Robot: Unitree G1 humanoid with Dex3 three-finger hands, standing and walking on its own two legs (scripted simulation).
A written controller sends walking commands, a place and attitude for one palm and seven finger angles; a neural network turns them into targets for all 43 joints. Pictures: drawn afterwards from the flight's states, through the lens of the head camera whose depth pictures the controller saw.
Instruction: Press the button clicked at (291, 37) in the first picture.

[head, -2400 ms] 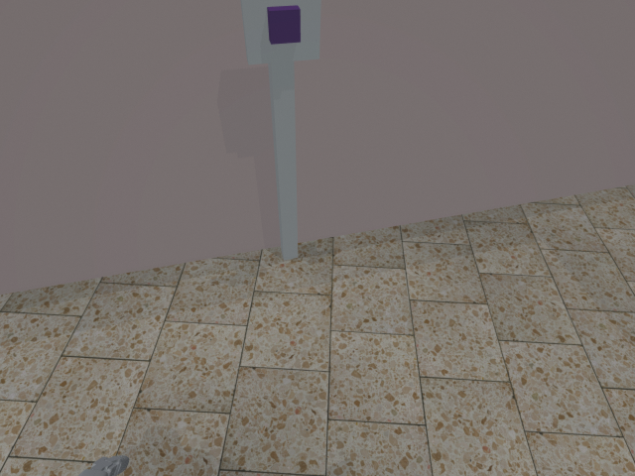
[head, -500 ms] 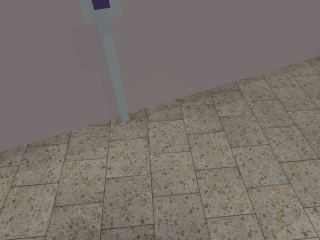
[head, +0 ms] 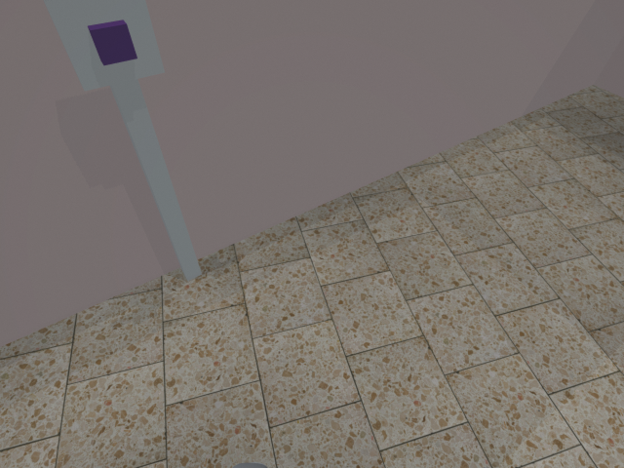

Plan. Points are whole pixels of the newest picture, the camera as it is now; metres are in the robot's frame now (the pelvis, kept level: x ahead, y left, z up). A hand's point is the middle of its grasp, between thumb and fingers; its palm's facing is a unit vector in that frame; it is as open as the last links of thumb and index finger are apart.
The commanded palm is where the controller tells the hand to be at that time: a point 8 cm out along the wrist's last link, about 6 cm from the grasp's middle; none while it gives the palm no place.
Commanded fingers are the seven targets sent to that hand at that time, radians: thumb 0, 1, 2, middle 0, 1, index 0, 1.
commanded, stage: walk to a spot facing it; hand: left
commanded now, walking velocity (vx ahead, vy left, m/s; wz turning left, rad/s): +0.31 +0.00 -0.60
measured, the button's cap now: (113, 42) +0.83 +0.53 +0.14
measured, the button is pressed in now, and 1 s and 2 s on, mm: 0 0 0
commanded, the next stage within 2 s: none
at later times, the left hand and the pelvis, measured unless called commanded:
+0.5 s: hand (215, 364) +0.30 +0.21 -0.18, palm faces -0.34 -0.93 -0.15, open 7.4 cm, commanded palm none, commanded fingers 0.00 0.90 0.90 -0.20 -0.30 -0.20 -0.30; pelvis +0.15 +0.06 +0.00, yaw -21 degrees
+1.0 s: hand (280, 282) +0.48 +0.12 -0.17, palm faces -0.55 -0.79 -0.27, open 7.3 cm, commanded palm none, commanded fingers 0.00 0.90 0.90 -0.20 -0.30 -0.20 -0.30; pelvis +0.30 -0.01 -0.01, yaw -37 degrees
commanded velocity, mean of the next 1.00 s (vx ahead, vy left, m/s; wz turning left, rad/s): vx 0.17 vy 0.00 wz -0.60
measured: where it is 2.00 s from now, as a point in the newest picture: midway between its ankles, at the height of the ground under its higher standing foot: (330, 427)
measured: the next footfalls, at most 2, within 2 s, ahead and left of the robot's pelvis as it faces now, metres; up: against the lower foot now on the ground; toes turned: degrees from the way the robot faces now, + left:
left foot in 0.08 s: +0.11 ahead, +0.14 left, +0.00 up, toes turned -1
right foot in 0.68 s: +0.31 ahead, -0.10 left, +0.00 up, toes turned -36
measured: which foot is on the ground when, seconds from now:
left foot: up 0.00-0.06, down 0.08-0.68, up 0.70-1.00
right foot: down 0.00-0.08, up 0.10-0.66, down 0.68-1.00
